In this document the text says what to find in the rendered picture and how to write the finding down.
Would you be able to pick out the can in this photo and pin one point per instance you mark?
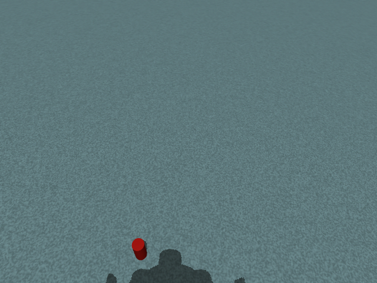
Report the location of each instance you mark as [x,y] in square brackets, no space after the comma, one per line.
[139,249]

